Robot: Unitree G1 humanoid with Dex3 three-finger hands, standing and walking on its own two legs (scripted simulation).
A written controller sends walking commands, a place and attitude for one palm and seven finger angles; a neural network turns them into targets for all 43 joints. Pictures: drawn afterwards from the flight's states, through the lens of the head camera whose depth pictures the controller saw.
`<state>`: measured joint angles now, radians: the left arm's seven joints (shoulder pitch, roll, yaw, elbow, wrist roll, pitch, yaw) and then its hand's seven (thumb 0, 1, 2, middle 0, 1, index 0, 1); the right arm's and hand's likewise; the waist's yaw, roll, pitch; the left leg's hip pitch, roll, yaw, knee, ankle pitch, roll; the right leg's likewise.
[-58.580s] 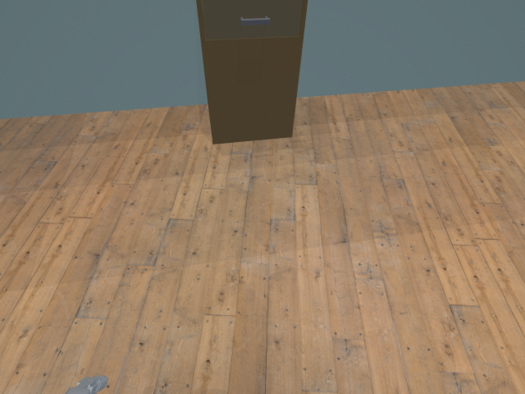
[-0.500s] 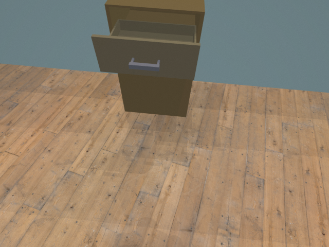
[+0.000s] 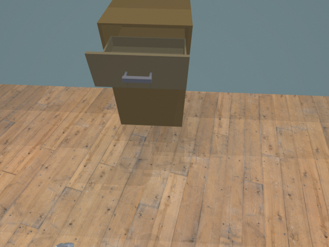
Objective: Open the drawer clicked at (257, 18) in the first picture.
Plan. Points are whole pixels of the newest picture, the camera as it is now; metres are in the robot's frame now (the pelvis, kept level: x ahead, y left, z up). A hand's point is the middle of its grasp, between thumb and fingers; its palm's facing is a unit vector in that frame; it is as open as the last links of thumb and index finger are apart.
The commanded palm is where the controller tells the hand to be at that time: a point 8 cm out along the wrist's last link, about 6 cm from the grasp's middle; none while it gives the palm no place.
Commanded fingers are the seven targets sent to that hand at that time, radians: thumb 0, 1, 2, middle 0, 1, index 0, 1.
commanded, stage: let the arm hang, fingers relaxed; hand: left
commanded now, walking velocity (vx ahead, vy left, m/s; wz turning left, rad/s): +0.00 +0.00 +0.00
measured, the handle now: (137, 76) +0.82 +0.15 -0.07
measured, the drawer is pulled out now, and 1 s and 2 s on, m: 0.29 0.29 0.29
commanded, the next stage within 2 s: look to check the result in 0.04 s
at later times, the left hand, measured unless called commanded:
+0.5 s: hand out of the picture +0.09 +0.23 -0.16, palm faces -0.02 -0.94 -0.34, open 7.4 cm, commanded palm none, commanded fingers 0.00 0.90 0.90 -0.20 -0.30 -0.20 -0.30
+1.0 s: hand out of the picture +0.12 +0.22 -0.16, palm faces -0.03 -0.94 -0.34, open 7.4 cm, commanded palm none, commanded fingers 0.00 0.90 0.90 -0.20 -0.30 -0.20 -0.30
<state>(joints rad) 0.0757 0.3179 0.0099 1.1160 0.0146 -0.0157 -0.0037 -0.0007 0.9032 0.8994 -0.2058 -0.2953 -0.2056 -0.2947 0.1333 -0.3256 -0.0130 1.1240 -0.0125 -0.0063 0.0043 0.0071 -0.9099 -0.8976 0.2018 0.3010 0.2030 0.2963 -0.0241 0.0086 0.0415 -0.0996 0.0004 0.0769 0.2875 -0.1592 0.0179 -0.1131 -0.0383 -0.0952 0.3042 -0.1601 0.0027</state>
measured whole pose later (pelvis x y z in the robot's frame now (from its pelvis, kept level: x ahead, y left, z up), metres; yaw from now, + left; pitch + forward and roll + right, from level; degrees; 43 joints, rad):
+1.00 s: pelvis +0.03 -0.02 +0.00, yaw +0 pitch -1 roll +0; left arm 0.08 0.33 0.01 1.13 0.01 -0.02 0.00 0.00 0.90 0.90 -0.21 -0.30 -0.21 -0.29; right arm 0.11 -0.34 -0.01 1.12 -0.01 0.00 0.00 0.01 -0.91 -0.90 0.20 0.30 0.20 0.30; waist -0.02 0.01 0.06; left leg -0.06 0.03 0.06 0.26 -0.19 -0.02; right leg -0.06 0.00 -0.11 0.26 -0.18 -0.02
